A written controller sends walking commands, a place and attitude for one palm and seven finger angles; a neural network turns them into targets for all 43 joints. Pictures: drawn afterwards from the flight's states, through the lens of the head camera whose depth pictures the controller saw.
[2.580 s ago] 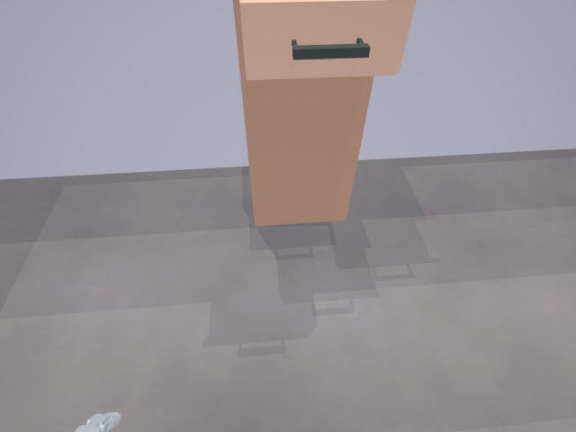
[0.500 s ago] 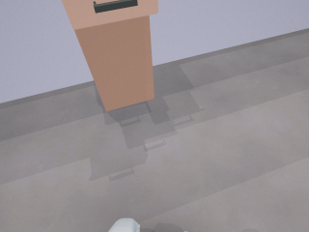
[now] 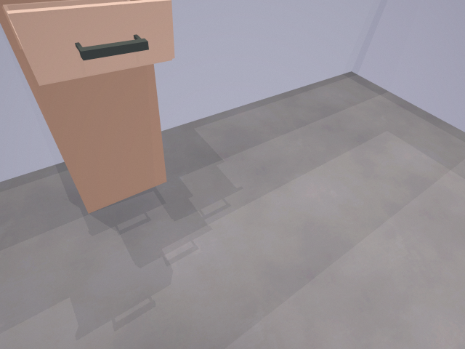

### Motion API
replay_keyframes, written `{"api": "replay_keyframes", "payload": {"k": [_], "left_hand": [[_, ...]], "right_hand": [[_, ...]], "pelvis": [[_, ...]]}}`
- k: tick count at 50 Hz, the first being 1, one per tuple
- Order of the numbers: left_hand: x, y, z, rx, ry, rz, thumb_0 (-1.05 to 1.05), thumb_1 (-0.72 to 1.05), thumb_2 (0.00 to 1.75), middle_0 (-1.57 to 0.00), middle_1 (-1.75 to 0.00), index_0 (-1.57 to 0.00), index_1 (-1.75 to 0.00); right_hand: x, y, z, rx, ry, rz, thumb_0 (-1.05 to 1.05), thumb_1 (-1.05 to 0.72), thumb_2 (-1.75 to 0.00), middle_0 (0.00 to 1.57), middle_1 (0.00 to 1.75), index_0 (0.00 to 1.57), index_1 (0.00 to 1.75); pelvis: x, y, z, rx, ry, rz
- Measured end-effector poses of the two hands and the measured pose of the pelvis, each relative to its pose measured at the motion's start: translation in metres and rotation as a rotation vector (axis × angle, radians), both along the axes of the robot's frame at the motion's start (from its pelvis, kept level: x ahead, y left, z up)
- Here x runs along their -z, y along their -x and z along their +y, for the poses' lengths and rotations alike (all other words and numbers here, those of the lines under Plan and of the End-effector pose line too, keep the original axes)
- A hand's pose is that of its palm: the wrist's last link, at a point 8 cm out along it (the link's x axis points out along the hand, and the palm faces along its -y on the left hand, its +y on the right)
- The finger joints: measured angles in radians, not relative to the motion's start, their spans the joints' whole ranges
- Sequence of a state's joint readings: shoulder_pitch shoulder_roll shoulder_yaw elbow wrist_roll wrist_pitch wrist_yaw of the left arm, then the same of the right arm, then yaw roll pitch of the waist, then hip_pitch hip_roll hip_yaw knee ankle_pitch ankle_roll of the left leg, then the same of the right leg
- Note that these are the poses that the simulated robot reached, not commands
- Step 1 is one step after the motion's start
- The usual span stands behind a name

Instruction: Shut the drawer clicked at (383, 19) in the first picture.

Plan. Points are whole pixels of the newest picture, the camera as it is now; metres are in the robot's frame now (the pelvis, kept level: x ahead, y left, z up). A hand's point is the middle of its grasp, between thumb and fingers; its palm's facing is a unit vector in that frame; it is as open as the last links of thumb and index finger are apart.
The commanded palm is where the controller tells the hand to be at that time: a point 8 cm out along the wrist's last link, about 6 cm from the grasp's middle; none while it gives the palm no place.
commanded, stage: walk to a spot facing it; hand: left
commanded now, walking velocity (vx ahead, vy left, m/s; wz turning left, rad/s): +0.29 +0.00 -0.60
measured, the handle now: (112, 45) +0.77 +0.40 +0.15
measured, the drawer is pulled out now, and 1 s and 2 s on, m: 0.25 0.25 0.25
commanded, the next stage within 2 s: turn to face it in 1.32 s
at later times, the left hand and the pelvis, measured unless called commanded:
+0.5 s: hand (203, 280) +0.32 +0.08 -0.19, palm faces -0.39 -0.92 -0.08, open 7.4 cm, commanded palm none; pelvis +0.15 -0.02 -0.02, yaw -19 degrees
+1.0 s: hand (202, 234) +0.43 +0.10 -0.18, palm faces -0.40 -0.89 -0.21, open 7.3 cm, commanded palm none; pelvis +0.36 -0.08 -0.01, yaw -32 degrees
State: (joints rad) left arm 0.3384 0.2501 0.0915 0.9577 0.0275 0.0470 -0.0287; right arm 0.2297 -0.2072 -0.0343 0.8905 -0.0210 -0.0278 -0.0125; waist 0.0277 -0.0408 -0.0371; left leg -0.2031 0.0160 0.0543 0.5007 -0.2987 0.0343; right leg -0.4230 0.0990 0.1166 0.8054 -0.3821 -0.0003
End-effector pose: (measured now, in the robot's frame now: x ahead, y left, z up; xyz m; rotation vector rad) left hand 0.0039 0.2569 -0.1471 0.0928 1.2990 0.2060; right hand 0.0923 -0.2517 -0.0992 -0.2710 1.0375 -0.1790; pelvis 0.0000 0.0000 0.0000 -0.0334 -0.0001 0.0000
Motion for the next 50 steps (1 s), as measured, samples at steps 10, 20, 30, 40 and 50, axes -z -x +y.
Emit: {"api": "replay_keyframes", "payload": {"k": [10,20,30,40,50], "left_hand": [[-0.006,-0.113,0.021,0.175,0.008,-0.059,0.01,0.92,0.90,-0.19,-0.30,-0.20,-0.30],[0.011,-0.239,-0.058,0.400,0.092,-0.033,0.01,0.92,0.90,-0.19,-0.30,-0.19,-0.30],[0.021,-0.381,-0.156,0.545,0.103,-0.211,0.01,0.91,0.90,-0.20,-0.30,-0.20,-0.30],[-0.015,-0.417,-0.130,0.569,-0.043,-0.088,0.00,0.93,0.90,-0.20,-0.30,-0.20,-0.30],[-0.001,-0.446,-0.108,0.507,-0.043,0.073,0.01,0.91,0.90,-0.20,-0.30,-0.20,-0.30]], "right_hand": [[0.007,0.106,0.039,0.253,-0.029,0.271,0.00,-0.91,-0.90,0.20,0.30,0.20,0.30],[0.017,0.167,0.097,0.502,-0.171,0.553,0.00,-0.91,-0.90,0.20,0.30,0.20,0.30],[0.046,0.104,0.062,0.652,-0.257,0.588,0.01,-0.90,-0.90,0.20,0.30,0.20,0.30],[0.034,-0.134,-0.063,0.543,-0.138,0.024,0.00,-0.91,-0.90,0.20,0.30,0.20,0.30],[0.021,-0.290,-0.092,0.439,-0.092,-0.083,0.00,-0.91,-0.90,0.20,0.30,0.20,0.30]], "pelvis": [[-0.008,-0.043,0.021,0.136,0.019,-0.008],[0.006,-0.106,0.003,0.262,0.003,0.004],[0.031,-0.188,-0.054,0.385,-0.010,-0.020],[0.004,-0.263,-0.075,0.481,-0.025,-0.007],[0.009,-0.358,-0.076,0.558,-0.015,0.020]]}}
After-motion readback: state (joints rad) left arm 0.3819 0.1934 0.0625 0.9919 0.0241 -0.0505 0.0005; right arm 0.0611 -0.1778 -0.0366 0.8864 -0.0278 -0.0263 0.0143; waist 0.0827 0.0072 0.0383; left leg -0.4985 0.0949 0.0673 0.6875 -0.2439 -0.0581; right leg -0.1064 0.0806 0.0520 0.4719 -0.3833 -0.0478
